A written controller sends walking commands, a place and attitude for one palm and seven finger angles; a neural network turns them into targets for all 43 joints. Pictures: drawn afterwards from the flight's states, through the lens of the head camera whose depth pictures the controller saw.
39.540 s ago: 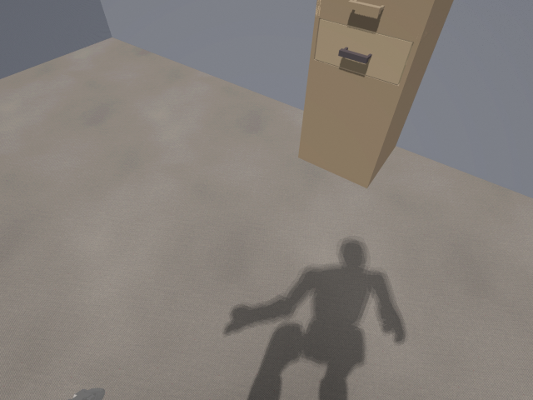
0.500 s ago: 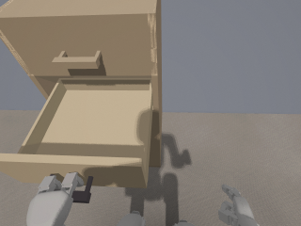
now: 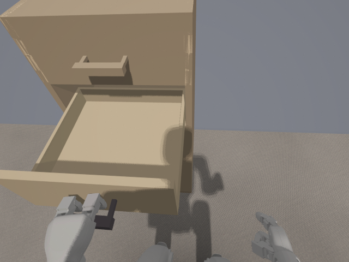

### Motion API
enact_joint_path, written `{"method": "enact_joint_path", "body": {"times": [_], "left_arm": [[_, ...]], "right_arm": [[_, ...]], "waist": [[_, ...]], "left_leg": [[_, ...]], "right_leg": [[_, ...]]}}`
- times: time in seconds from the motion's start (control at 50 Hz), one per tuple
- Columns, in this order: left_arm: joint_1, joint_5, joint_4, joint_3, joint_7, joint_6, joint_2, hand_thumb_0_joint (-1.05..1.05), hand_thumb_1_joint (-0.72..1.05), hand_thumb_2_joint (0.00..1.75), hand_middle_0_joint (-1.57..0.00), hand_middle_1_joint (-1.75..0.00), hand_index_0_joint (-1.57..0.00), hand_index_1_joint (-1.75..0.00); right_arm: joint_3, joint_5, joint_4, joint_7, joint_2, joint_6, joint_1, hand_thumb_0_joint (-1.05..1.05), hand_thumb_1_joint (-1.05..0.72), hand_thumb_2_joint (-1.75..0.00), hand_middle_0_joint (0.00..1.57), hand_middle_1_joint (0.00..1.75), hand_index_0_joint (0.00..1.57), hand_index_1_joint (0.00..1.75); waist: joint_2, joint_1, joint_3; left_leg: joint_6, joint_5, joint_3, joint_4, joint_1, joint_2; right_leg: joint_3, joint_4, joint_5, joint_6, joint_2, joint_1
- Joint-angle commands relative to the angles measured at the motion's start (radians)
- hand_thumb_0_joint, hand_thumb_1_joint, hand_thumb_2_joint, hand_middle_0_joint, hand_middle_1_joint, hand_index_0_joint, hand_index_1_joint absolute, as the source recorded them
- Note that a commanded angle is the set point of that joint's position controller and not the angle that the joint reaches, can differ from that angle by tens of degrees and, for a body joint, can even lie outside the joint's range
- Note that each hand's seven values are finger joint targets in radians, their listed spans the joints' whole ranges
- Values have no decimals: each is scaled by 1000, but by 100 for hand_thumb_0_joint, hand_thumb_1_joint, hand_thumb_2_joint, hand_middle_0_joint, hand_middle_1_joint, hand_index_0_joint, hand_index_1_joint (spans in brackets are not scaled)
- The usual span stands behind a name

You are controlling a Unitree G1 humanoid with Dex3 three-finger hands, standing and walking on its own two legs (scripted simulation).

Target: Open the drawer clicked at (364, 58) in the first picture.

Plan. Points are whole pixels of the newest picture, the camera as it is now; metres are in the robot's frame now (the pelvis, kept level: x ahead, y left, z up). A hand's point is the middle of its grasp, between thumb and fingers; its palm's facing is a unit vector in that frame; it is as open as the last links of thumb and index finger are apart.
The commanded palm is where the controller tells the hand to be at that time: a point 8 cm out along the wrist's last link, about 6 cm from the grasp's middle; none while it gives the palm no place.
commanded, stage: lift the hand off the handle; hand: left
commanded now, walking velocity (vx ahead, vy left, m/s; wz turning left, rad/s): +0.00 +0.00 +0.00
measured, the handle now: (88, 211) +0.22 +0.23 +0.00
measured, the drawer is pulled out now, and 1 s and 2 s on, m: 0.30 0.30 0.30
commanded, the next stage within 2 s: none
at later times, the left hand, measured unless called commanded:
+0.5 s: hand (78, 232) +0.17 +0.23 +0.01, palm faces -0.03 -0.11 -0.99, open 13.4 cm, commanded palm +0.16 +0.23 +0.08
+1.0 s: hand (67, 227) +0.17 +0.24 +0.04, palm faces -0.04 -0.12 -0.99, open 13.2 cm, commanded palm +0.16 +0.24 +0.12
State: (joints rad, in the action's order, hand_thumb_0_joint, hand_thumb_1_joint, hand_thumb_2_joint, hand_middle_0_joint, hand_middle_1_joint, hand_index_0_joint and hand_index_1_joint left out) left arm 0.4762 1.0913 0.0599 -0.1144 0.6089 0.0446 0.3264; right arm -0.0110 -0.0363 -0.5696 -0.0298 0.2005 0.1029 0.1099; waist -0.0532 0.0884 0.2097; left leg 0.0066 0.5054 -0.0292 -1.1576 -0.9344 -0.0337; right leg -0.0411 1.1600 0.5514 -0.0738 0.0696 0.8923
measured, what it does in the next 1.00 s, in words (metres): stands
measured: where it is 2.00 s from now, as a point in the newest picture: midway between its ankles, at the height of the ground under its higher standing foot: outside the picture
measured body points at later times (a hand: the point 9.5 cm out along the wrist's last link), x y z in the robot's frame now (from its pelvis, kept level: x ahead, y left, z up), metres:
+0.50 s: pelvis +0.01 +0.01 +0.02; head +0.04 -0.01 +0.47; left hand +0.17 +0.23 +0.06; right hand +0.22 -0.22 -0.07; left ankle +0.03 +0.12 -0.65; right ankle +0.01 -0.08 -0.65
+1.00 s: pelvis +0.02 +0.01 +0.03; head +0.04 -0.01 +0.48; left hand +0.17 +0.24 +0.10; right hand +0.23 -0.20 -0.05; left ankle +0.03 +0.12 -0.65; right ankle +0.01 -0.08 -0.65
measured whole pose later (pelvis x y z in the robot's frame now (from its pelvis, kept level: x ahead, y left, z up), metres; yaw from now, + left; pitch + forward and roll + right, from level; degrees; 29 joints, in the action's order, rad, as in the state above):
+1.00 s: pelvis +0.02 +0.01 +0.03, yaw -1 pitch +11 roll +0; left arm 0.64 1.02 -0.17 -0.09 0.45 0.02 0.39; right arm -0.01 -0.03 -0.51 0.02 0.23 0.09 0.15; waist -0.06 0.08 0.17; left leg 0.03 0.47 0.00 -0.97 -0.69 -0.03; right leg 0.00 0.96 0.50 -0.05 0.07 0.65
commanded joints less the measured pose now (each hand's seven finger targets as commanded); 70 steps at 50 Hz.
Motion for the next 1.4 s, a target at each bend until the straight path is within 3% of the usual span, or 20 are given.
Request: {"method": "enact_joint_path", "body": {"times": [0.0,0.08,0.26,0.32,0.36,0.54,0.58,0.68,0.76,0.92,0.96,0.98,1.04,1.08,1.16,1.22,1.26,1.28,1.36,1.38], "left_arm": [[-115,-14,-195,134,15,-57,163,0,-50,30,-30,-120,-30,-120],[-100,-25,-212,139,4,-48,167,0,-50,30,-30,-120,-30,-120],[-14,-27,-298,164,6,-13,184,0,-50,30,-30,-120,-30,-120],[10,-34,-331,145,4,-15,163,0,-50,30,-30,-120,-30,-120],[16,-41,-335,161,0,-25,180,0,-50,30,-30,-120,-30,-120],[65,-52,-399,177,-19,-37,197,0,-50,30,-30,-120,-30,-120],[76,-54,-395,137,-29,-43,159,0,-50,30,-30,-120,-30,-120],[50,-59,-433,111,-55,-45,152,0,-50,30,-30,-120,-30,-120],[69,-59,-459,138,-69,-33,185,0,-50,30,-30,-120,-30,-120],[85,-72,-474,161,-95,-24,191,0,-50,30,-30,-120,-30,-120],[83,-79,-494,204,-96,-19,231,0,-50,30,-30,-120,-30,-120],[102,-84,-484,188,-98,-17,209,0,-50,30,-30,-120,-30,-120],[120,-94,-509,225,-99,-6,233,0,-50,30,-30,-120,-30,-120],[138,-99,-530,193,-102,-1,203,0,-50,30,-30,-120,-30,-120],[161,-106,-532,215,-116,-13,224,0,-50,30,-30,-120,-30,-120],[191,-110,-535,190,-134,-20,201,0,-50,30,-30,-120,-30,-120],[160,-111,-544,209,-145,-27,229,0,-50,30,-30,-120,-30,-120],[147,-110,-561,168,-153,-27,192,0,-50,30,-30,-120,-30,-120],[155,-112,-597,194,-171,-27,229,0,-50,30,-30,-120,-30,-120],[144,-114,-602,151,-178,-27,188,0,-50,30,-30,-120,-30,-120]], "right_arm": [[-35,4,163,-10,115,-56,-107,0,-90,-90,20,30,20,30],[-34,5,164,-13,114,-65,-103,0,-90,-90,20,30,20,30],[-36,-8,187,15,123,-72,-102,0,-90,-90,20,30,20,30],[-43,-7,199,24,126,-72,-99,0,-90,-90,20,30,20,30],[-40,-5,202,29,128,-67,-100,0,-90,-90,20,30,20,30],[-39,0,219,35,133,-63,-84,0,-90,-90,20,30,20,30],[-38,3,219,39,130,-61,-84,0,-90,-90,20,30,20,30],[-37,4,222,40,128,-66,-76,0,-90,-90,20,30,20,30],[-30,-1,228,46,128,-66,-77,0,-90,-90,20,30,20,30],[-32,6,227,46,125,-65,-76,0,-90,-90,20,30,20,30],[-31,5,229,45,126,-66,-76,0,-90,-90,20,30,20,30],[-33,10,230,41,122,-65,-77,0,-90,-90,20,30,20,30],[-35,9,231,45,126,-67,-76,0,-90,-90,20,30,20,30],[-37,10,231,52,123,-68,-76,0,-90,-90,20,30,20,30],[-34,10,234,60,129,-62,-83,0,-90,-90,20,30,20,30],[-38,17,240,59,125,-61,-83,0,-90,-90,20,30,20,30],[-31,16,240,58,127,-59,-89,0,-90,-90,20,30,20,30],[-34,18,239,57,125,-61,-87,0,-90,-90,20,30,20,30],[-28,17,250,60,124,-66,-81,0,-90,-90,20,30,20,30],[-30,20,248,59,120,-68,-81,0,-90,-90,20,30,20,30]], "waist": [[49,-40,168],[42,-41,133],[7,-30,135],[-11,-32,135],[20,-33,132],[16,-29,132],[10,-35,104],[24,-39,105],[50,-30,101],[16,-28,64],[36,-20,101],[11,-23,67],[12,-18,86],[-3,-21,87],[27,-19,80],[15,-17,46],[28,-15,44],[2,-22,36],[21,-9,48],[10,-19,27]], "left_leg": [[37,-115,17,154,222,-12],[38,-122,11,177,245,-10],[32,-180,9,188,306,-11],[32,-190,11,195,322,-9],[31,-188,11,201,323,-9],[31,-223,9,233,372,-5],[31,-225,8,243,380,-3],[36,-230,6,266,418,2],[32,-253,5,271,436,-1],[33,-258,6,294,450,0],[32,-269,10,289,464,-2],[35,-260,10,297,450,-2],[31,-295,7,301,473,-1],[31,-308,8,304,481,3],[29,-309,7,312,481,4],[33,-291,7,333,477,11],[30,-282,3,341,486,9],[33,-277,4,350,490,12],[29,-284,1,360,518,14],[32,-276,2,365,512,15]], "right_leg": [[106,-300,-156,37,-33,-109],[96,-317,-163,34,-29,-123],[98,-307,-213,20,-22,-112],[81,-308,-221,20,-22,-115],[91,-317,-216,21,-23,-121],[87,-334,-258,17,-18,-160],[75,-338,-259,19,-17,-157],[72,-362,-260,21,-20,-174],[94,-372,-279,19,-22,-178],[85,-394,-301,20,-22,-208],[108,-400,-317,21,-26,-222],[91,-403,-325,22,-24,-235],[100,-403,-350,16,-20,-240],[86,-397,-358,18,-22,-242],[97,-408,-360,21,-24,-245],[72,-421,-333,24,-23,-259],[92,-433,-314,23,-24,-253],[74,-434,-306,23,-25,-258],[86,-451,-278,20,-27,-257],[70,-453,-275,22,-29,-260]]}}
